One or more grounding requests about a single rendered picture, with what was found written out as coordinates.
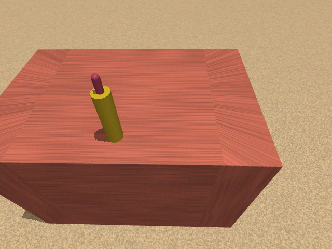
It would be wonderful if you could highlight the bottle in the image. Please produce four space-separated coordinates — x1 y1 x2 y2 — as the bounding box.
90 73 123 143

